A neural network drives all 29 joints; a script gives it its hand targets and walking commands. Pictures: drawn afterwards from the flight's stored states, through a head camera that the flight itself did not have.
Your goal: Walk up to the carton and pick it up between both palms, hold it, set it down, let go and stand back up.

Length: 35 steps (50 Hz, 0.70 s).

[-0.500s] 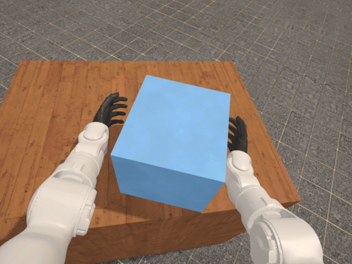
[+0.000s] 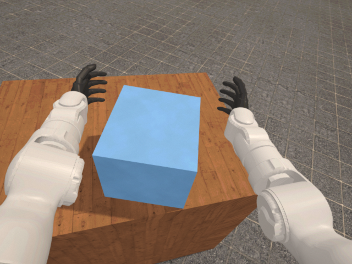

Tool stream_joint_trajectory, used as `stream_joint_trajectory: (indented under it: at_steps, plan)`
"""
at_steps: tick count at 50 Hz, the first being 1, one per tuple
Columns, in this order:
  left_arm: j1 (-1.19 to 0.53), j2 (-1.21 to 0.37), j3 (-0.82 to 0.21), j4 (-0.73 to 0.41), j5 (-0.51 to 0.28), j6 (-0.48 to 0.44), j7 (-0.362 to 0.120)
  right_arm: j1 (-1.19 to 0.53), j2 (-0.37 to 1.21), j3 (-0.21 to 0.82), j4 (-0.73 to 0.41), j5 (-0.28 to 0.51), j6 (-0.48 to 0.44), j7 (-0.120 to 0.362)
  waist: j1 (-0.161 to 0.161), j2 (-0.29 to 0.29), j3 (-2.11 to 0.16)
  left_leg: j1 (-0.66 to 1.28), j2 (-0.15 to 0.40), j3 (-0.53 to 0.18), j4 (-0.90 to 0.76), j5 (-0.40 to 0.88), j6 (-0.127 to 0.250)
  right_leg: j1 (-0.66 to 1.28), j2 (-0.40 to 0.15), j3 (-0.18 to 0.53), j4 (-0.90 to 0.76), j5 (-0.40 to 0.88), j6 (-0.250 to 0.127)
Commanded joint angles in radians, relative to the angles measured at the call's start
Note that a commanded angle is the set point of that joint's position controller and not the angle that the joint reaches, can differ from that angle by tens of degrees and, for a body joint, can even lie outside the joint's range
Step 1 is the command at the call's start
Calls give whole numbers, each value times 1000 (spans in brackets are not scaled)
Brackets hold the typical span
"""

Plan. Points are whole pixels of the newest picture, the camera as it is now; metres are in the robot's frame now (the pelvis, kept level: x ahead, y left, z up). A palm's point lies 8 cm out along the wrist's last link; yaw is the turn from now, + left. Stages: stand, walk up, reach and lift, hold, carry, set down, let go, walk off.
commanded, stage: set down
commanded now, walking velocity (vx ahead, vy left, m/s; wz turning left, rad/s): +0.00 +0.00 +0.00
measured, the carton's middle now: (153, 146) +0.43 -0.02 +0.02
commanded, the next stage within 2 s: none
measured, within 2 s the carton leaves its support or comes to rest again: neither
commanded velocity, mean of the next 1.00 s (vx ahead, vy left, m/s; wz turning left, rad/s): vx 0.00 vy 0.00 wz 0.00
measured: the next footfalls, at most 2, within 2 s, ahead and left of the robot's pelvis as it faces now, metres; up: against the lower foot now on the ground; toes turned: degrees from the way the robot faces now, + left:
none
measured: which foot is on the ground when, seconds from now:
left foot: down 0.00-1.00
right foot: down 0.00-1.00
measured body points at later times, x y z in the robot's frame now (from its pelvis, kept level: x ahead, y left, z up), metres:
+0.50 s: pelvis +0.02 -0.01 +0.01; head +0.05 +0.02 +0.46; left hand +0.51 +0.16 +0.14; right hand +0.40 -0.20 +0.13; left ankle +0.02 +0.10 -0.73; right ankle +0.03 -0.15 -0.73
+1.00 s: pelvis +0.00 +0.01 +0.01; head +0.02 +0.05 +0.46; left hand +0.46 +0.19 +0.12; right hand +0.35 -0.19 +0.12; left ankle +0.02 +0.10 -0.73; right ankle +0.03 -0.15 -0.73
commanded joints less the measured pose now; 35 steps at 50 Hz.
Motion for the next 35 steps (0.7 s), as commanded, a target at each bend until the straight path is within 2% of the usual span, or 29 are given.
stream_joint_trajectory:
  at_steps: [1,6,8,12,13,14,15,17,20,21,26,31,35]
  plan:
    - [-491,140,23,-188,2,-27,0,-387,-123,-23,-190,-17,-28,-14,0,238,-561,449,-37,-28,-46,196,-65,65,65,-68,-39,207,-49]
    - [-463,159,76,-291,40,22,-9,-349,-122,-17,-292,-8,-44,-38,15,261,-621,555,-39,-20,-16,397,-80,117,83,-74,-47,344,-43]
    - [-456,180,106,-324,56,52,-15,-339,-123,-9,-329,-1,-39,-49,23,256,-613,570,-43,-14,-14,439,-78,153,86,-70,-53,393,-41]
    - [-389,198,156,-379,82,104,-34,-284,-100,30,-407,24,-27,-71,44,229,-579,555,-59,3,-31,471,-66,272,83,-54,-60,514,-30]
    - [-363,192,161,-394,87,117,-39,-255,-93,43,-415,34,-24,-76,41,220,-565,554,-62,4,-36,479,-63,303,82,-50,-61,555,-28]
    - [-340,198,177,-403,95,125,-46,-238,-83,61,-427,45,-20,-81,54,216,-550,543,-66,8,-41,478,-59,331,80,-43,-61,584,-25]
    - [-296,195,188,-425,102,137,-54,-185,-79,73,-433,52,-17,-85,50,200,-527,545,-68,7,-49,490,-55,366,79,-40,-62,623,-22]
    - [-233,203,224,-481,120,154,-71,-115,-63,106,-474,73,-18,-96,66,178,-503,540,-74,13,-61,508,-48,435,75,-27,-63,706,-14]
    - [-173,208,250,-540,138,178,-90,-32,-48,133,-513,80,-9,-109,71,151,-421,508,-81,17,-98,456,-34,503,68,-16,-77,733,-4]
    - [-125,212,270,-594,146,184,-96,17,-43,148,-556,86,-15,-112,87,137,-415,518,-82,20,-105,464,-31,525,69,-12,-83,749,0]
    - [-80,212,291,-719,148,199,-95,83,-55,113,-667,43,-27,-117,100,146,-361,538,-75,27,-123,416,-34,473,77,-22,-118,590,-3]
    - [-120,232,269,-792,85,205,-69,48,-78,42,-811,-2,0,-102,103,151,-364,523,-56,20,-142,256,-26,383,78,-43,-137,305,-27]
    - [-133,222,225,-797,38,199,-50,56,-65,2,-814,-34,52,-86,94,160,-351,493,-32,12,-155,106,-22,289,68,-53,-132,128,-47]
